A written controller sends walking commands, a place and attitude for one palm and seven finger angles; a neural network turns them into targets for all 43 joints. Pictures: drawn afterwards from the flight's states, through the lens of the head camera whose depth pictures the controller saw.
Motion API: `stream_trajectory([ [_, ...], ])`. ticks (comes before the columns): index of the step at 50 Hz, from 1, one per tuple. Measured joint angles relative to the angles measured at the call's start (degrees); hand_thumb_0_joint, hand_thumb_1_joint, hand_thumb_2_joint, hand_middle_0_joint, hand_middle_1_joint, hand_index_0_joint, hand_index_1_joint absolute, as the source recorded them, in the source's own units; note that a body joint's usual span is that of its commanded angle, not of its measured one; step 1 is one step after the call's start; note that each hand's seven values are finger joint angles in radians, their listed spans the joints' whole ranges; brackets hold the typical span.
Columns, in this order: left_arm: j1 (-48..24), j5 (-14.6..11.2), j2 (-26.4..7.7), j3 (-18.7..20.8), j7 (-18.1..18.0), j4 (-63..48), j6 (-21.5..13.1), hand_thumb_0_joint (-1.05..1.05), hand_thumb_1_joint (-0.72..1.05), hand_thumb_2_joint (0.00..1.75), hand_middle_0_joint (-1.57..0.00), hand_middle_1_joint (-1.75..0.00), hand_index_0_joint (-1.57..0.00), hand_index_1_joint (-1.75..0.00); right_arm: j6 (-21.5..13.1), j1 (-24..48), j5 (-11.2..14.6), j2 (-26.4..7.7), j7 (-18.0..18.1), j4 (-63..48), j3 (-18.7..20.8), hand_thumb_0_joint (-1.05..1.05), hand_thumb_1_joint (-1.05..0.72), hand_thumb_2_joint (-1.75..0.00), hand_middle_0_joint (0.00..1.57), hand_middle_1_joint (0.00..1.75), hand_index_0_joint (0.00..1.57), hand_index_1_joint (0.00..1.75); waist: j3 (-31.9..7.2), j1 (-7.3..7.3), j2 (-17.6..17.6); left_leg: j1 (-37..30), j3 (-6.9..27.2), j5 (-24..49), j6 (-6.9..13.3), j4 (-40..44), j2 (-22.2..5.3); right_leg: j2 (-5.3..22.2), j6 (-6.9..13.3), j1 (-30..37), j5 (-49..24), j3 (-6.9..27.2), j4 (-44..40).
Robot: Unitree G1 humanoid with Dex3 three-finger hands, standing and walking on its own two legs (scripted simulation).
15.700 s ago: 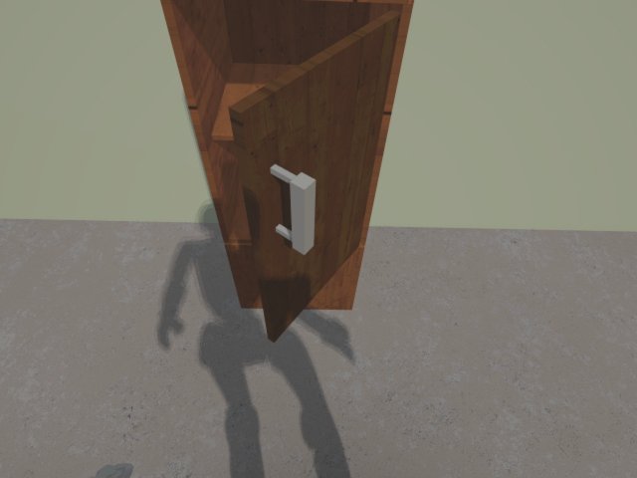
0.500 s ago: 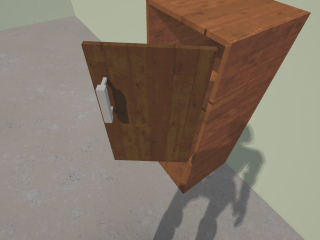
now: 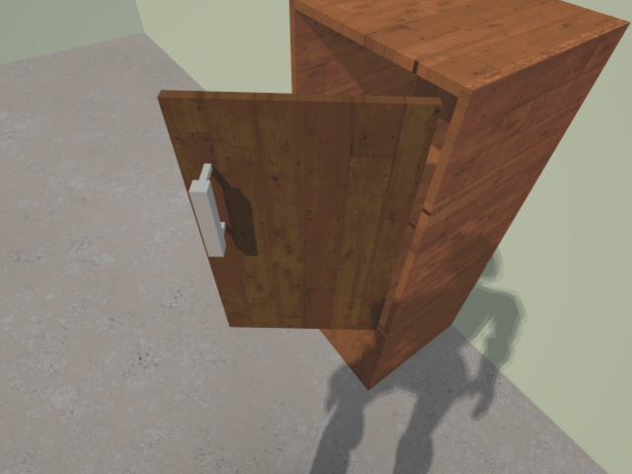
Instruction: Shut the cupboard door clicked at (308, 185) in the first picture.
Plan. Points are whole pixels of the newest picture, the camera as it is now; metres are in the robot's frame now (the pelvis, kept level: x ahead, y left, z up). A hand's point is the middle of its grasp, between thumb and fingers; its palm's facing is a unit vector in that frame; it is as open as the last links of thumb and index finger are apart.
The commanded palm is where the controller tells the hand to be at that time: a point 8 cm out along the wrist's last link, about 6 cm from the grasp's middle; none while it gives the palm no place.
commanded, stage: look again from close up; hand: left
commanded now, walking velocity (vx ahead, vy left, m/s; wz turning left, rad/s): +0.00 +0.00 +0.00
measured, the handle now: (212, 211) +0.46 +0.19 +0.06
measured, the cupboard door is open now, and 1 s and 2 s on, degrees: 53 53 53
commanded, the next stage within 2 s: raise the hand and make a fist in 0.04 s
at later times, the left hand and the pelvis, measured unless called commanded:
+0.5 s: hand (203, 446) +0.16 +0.15 -0.03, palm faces +0.01 -1.00 +0.01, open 6.5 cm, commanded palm +0.11 +0.22 -0.04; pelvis -0.02 -0.03 -0.06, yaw +3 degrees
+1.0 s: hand (166, 401) +0.20 +0.19 +0.02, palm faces +0.12 -0.99 -0.05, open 4.1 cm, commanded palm +0.16 +0.23 +0.01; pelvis +0.02 -0.02 -0.06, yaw +3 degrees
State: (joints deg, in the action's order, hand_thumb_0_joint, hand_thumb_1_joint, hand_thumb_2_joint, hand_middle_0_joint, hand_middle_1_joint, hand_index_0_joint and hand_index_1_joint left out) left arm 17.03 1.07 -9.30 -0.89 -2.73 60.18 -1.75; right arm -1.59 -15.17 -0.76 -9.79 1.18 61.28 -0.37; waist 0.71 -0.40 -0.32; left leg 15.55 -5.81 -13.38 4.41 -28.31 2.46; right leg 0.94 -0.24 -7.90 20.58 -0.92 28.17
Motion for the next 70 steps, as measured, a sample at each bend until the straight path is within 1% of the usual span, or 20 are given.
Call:
stream_trajectory([
  [8, -0.9, 0.2, -0.9, -0.2, -0.2, 0.1, 0.4, 0.0, 0.91, 0.89, -0.2, -0.3, -0.2, -0.3, 0.2, 2.2, 0.2, -0.3, 0.0, 0.2, -0.3, 0.01, -0.91, -0.9, 0.2, 0.3, 0.2, 0.3, 0.5, 0.23, -0.8, -0.7, -0.1, -0.8, -0.1, -0.3, -0.4, -0.4, -0.1, 1.4, -0.1, 0.1, -1.3],
  [9, 1.7, -1.1, -0.6, 2.7, 0.3, -9.7, 4.3, 0.01, 0.91, 0.89, -0.2, -0.3, -0.2, -0.3, -0.9, 1.6, 0.7, -0.4, 0.4, -2.3, -0.3, 0.01, -0.91, -0.9, 0.2, 0.3, 0.2, 0.3, 1.4, -0.21, -0.8, 0.1, 0.3, -1.2, -0.2, -1.6, -0.6, -0.5, 0.0, 0.4, 0.0, -0.4, 0.4],
  [10, 4.8, -3.1, -1.0, 3.3, -0.6, -21.7, 5.4, 0.01, 0.91, 0.89, -0.2, -0.3, -0.2, -0.3, -4.1, 0.5, 2.0, -0.6, 1.5, -5.2, -0.9, 0.01, -0.91, -0.9, 0.2, 0.3, 0.2, 0.3, 2.3, -0.32, -1.1, 1.0, 0.5, -1.6, -0.3, -3.0, -0.6, -0.4, 0.2, -2.0, 0.4, -0.9, 5.4],
  [13, 9.8, -7.3, -2.8, 2.3, -3.8, -46.4, 0.6, 0.02, 0.91, 0.89, -0.21, -0.31, -0.21, -0.31, -12.2, -2.6, 3.1, -1.3, 2.2, -10.2, -0.5, 0.01, -0.91, -0.9, 0.2, 0.3, 0.2, 0.3, 0.5, -0.47, -1.8, 1.6, 1.0, -1.5, -0.6, -3.2, 1.2, 0.3, 0.8, -8.6, 1.0, -0.4, 17.1],
  [16, 6.6, -9.3, -1.9, 2.6, -2.3, -57.3, -5.4, 0.02, 0.92, 0.89, -0.23, -0.33, -0.23, -0.33, -15.2, -3.2, 2.8, -2.9, 0.2, -15.8, 1.0, 0.01, -0.9, -0.9, 0.2, 0.3, 0.2, 0.3, -2.8, -1.62, -0.8, 5.4, 2.2, -2.2, -0.8, -6.8, 2.8, 0.4, 1.7, -13.4, 1.4, -1.3, 14.0],
  [19, 3.6, -12.3, 0.2, 4.9, 4.6, -57.2, -16.1, 0.01, 0.92, 0.89, -0.26, -0.37, -0.26, -0.37, -14.9, -0.4, 2.2, -4.2, -1.1, -20.1, 1.6, 0.01, -0.9, -0.9, 0.2, 0.3, 0.2, 0.3, -5.9, -2.48, 0.4, 12.5, 2.0, -5.5, -1.2, -15.0, 2.3, -0.4, 3.0, -20.2, 1.9, -1.5, 18.6],
  [22, 4.7, -14.8, 0.1, 6.5, 14.4, -54.2, -24.9, 0.0, 0.91, 0.89, -0.31, -0.42, -0.31, -0.42, -13.3, 2.3, 2.0, -4.1, -1.7, -24.3, 2.2, 0.01, -0.9, -0.9, 0.2, 0.3, 0.2, 0.3, -8.2, -2.08, -0.1, 19.5, 1.9, -8.9, -2.1, -22.6, 0.7, -1.7, 3.9, -27.2, 4.3, -1.7, 25.4],
  [25, 8.5, -15.3, -1.5, 7.2, 19.8, -51.9, -25.5, 0.0, 0.91, 0.89, -0.36, -0.47, -0.36, -0.47, -11.9, 3.7, 2.6, -4.3, -1.6, -29.2, 2.6, 0.01, -0.9, -0.9, 0.2, 0.3, 0.2, 0.3, -7.9, -0.83, -1.9, 24.7, 2.5, -11.1, -1.8, -28.5, 0.0, -2.6, 4.5, -32.1, 6.5, -2.3, 30.7],
  [29, 15.2, -15.7, -3.4, 8.7, 18.5, -54.4, -23.4, 0.01, 0.9, 0.89, -0.43, -0.55, -0.43, -0.55, -12.5, 3.5, 2.5, -5.6, -0.8, -33.2, 3.4, 0.02, -0.9, -0.9, 0.2, 0.3, 0.2, 0.3, -7.9, 1.28, -2.2, 30.2, 4.8, -13.6, -2.9, -34.3, -0.9, -3.4, 5.7, -36.2, 8.5, -4.8, 34.4],
  [33, 18.3, -17.2, -4.3, 9.8, 15.1, -63.1, -29.1, 0.02, 0.9, 0.89, -0.51, -0.63, -0.5, -0.63, -15.0, 4.2, 2.1, -6.4, 0.1, -32.0, 3.0, 0.02, -0.9, -0.9, 0.2, 0.3, 0.2, 0.3, -8.3, 3.21, -0.1, 33.6, 7.4, -15.5, -3.3, -38.1, -1.3, -3.9, 6.4, -37.9, 9.8, -7.4, 36.0],
  [36, 14.6, -18.4, -4.0, 9.1, 16.8, -67.2, -33.1, 0.02, 0.91, 0.9, -0.56, -0.69, -0.55, -0.69, -15.8, 5.6, 2.2, -6.1, 0.6, -30.2, 1.5, 0.02, -0.9, -0.9, 0.2, 0.3, 0.2, 0.3, -8.4, 3.43, 2.0, 35.3, 8.4, -16.2, -3.4, -39.8, -1.3, -4.0, 6.1, -38.9, 10.4, -8.5, 36.7],
  [39, 8.5, -18.4, -4.3, 8.1, 21.4, -66.4, -29.3, 0.02, 0.91, 0.9, -0.61, -0.74, -0.61, -0.75, -14.3, 6.2, 3.0, -4.4, 1.2, -29.6, 0.0, 0.02, -0.9, -0.9, 0.2, 0.3, 0.2, 0.3, -8.3, 2.93, 2.7, 35.6, 7.8, -16.0, -3.4, -39.2, -1.3, -4.0, 5.4, -39.6, 10.3, -7.9, 36.5],
  [42, 5.3, -18.0, -5.5, 7.6, 24.6, -64.1, -18.3, 0.01, 0.9, 0.9, -0.66, -0.8, -0.66, -0.81, -11.1, 4.6, 4.0, -2.3, 1.6, -30.5, -1.1, 0.02, -0.9, -0.9, 0.2, 0.3, 0.2, 0.3, -7.8, 1.76, 2.4, 33.2, 6.4, -15.2, -3.1, -35.9, -1.3, -3.9, 4.9, -38.1, 9.5, -6.2, 34.4],
  [45, 7.8, -18.6, -5.4, 9.3, 23.0, -64.8, -10.9, 0.01, 0.9, 0.9, -0.72, -0.86, -0.72, -0.87, -9.0, 1.9, 3.9, -1.2, 1.7, -31.3, -1.1, 0.02, -0.9, -0.9, 0.2, 0.3, 0.2, 0.3, -7.7, 0.59, 2.1, 29.2, 5.1, -14.3, -2.8, -31.7, -1.3, -4.0, 4.3, -34.9, 8.4, -4.5, 30.9],
  [47, 10.8, -19.3, -4.8, 11.1, 20.2, -66.8, -11.0, 0.02, 0.9, 0.89, -0.76, -0.9, -0.75, -0.91, -8.8, 0.0, 3.6, -1.0, 1.7, -31.4, -0.7, 0.02, -0.9, -0.9, 0.21, 0.3, 0.2, 0.3, -7.7, 0.61, 1.8, 26.8, 4.8, -13.9, -2.6, -29.4, -1.1, -4.3, 4.2, -32.8, 7.6, -3.6, 28.7],
  [50, 14.1, -20.0, -3.9, 13.2, 17.2, -69.5, -16.0, 0.02, 0.9, 0.89, -0.81, -0.96, -0.81, -0.97, -9.6, -2.1, 3.1, -1.9, 1.5, -31.0, 0.3, 0.02, -0.9, -0.9, 0.2, 0.3, 0.2, 0.3, -8.0, 0.85, 1.6, 25.3, 4.7, -13.5, -2.2, -27.7, -0.9, -4.2, 4.0, -31.3, 7.1, -3.2, 26.9],
  [55, 13.3, -20.0, -3.1, 11.5, 19.0, -69.5, -22.1, 0.01, 0.91, 0.9, -0.9, -1.06, -0.9, -1.07, -11.0, -1.8, 2.9, -5.2, 1.2, -30.4, 1.2, 0.02, -0.9, -0.9, 0.2, 0.3, 0.2, 0.3, -7.6, 1.14, 2.4, 28.0, 5.3, -13.8, -1.1, -30.1, -0.1, -3.4, 3.5, -33.1, 7.4, -4.0, 28.2],
  [61, 11.3, -17.6, -4.9, 6.9, 19.5, -69.8, -17.1, 0.02, 0.9, 0.9, -1.01, -1.18, -1.01, -1.19, -11.3, 0.0, 3.4, -5.3, 2.0, -31.6, 1.0, 0.02, -0.9, -0.9, 0.2, 0.3, 0.2, 0.3, -7.0, 1.02, 2.3, 27.3, 4.9, -13.6, 0.0, -30.0, 0.0, -3.3, 2.6, -32.1, 6.6, -3.6, 27.5],
  [66, 10.2, -17.9, -5.9, 9.0, 14.6, -73.4, -15.9, 0.02, 0.9, 0.89, -1.11, -1.28, -1.1, -1.29, -11.0, 0.2, 3.4, -3.7, 1.9, -33.2, -0.5, 0.02, -0.9, -0.9, 0.2, 0.3, 0.2, 0.3, -7.5, 0.9, 2.3, 23.6, 4.8, -12.8, 0.4, -27.6, 0.1, -3.3, 2.0, -28.2, 5.5, -3.3, 24.5],
  [70, 7.7, -18.1, -5.3, 9.9, 14.3, -72.7, -13.6, 0.02, 0.9, 0.9, -1.18, -1.36, -1.18, -1.37, -10.6, 0.1, 3.6, -3.5, 1.4, -33.8, -2.2, 0.02, -0.9, -0.9, 0.2, 0.3, 0.2, 0.3, -7.7, 1.19, 2.9, 21.4, 5.1, -12.0, 0.9, -25.8, 0.5, -3.0, 1.5, -25.6, 4.5, -3.5, 22.2],
])
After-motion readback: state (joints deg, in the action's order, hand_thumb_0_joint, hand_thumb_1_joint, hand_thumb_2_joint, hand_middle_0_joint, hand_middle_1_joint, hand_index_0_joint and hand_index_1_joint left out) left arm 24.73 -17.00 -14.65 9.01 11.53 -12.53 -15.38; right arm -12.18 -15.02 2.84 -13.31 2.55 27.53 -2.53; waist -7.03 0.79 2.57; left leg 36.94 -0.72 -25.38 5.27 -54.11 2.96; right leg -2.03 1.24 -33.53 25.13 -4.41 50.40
